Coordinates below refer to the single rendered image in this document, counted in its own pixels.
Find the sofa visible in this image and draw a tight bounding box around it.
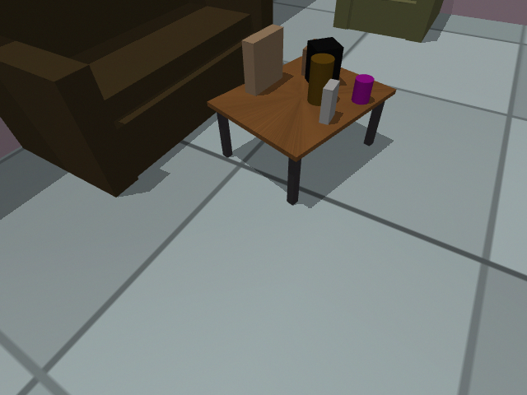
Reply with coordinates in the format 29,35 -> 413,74
0,0 -> 273,197

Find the coffee table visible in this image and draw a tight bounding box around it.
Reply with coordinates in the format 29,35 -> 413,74
207,56 -> 396,205

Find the armchair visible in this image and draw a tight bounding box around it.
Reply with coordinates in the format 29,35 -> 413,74
333,0 -> 444,43

